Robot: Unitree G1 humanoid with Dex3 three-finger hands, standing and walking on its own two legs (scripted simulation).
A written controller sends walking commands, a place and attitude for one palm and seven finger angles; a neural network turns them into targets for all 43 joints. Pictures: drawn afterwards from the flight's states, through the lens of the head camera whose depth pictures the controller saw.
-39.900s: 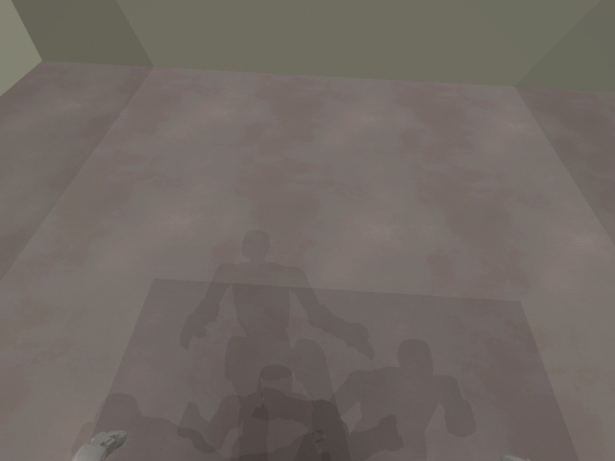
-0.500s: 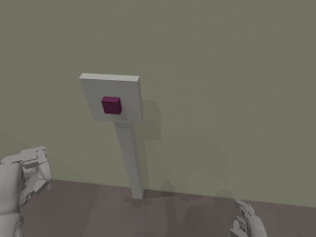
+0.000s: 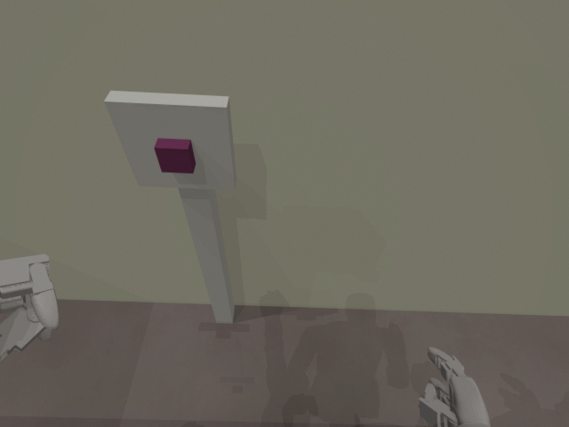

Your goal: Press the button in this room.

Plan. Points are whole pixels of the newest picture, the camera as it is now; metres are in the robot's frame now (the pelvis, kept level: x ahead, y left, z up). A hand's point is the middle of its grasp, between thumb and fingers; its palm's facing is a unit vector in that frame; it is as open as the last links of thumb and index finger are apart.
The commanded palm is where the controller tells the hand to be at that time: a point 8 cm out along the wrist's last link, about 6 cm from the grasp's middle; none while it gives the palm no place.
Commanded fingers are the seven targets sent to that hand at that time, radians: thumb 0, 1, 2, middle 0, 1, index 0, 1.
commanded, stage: step back with the hand held close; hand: left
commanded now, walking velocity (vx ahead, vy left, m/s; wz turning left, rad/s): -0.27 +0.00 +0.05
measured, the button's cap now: (176, 154) +0.51 +0.22 +0.08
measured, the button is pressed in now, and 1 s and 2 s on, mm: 0 0 0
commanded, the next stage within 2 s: stop stepping back and stand still in 0.70 s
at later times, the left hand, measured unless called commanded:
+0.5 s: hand out of the picture +0.11 +0.26 +0.17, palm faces +0.41 -0.78 -0.47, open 3.1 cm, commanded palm +0.05 +0.29 +0.18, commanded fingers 0.00 0.90 0.90 -1.30 -1.50 -1.30 -1.50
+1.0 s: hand out of the picture +0.00 +0.26 +0.16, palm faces +0.42 -0.83 -0.36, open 3.1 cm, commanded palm -0.05 +0.28 +0.18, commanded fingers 0.00 0.90 0.90 -1.30 -1.50 -1.30 -1.50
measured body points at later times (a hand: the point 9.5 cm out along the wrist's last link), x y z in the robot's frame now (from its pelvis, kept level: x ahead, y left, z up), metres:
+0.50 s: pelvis -0.07 +0.01 +0.00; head -0.06 +0.04 +0.45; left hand +0.09 +0.30 +0.20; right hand +0.09 -0.22 -0.07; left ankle +0.02 +0.06 -0.74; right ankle -0.13 -0.14 -0.69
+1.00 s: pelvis -0.18 +0.00 -0.01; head -0.21 +0.02 +0.44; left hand -0.02 +0.30 +0.18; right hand -0.03 -0.25 -0.07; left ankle -0.09 +0.06 -0.74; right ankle -0.26 -0.12 -0.74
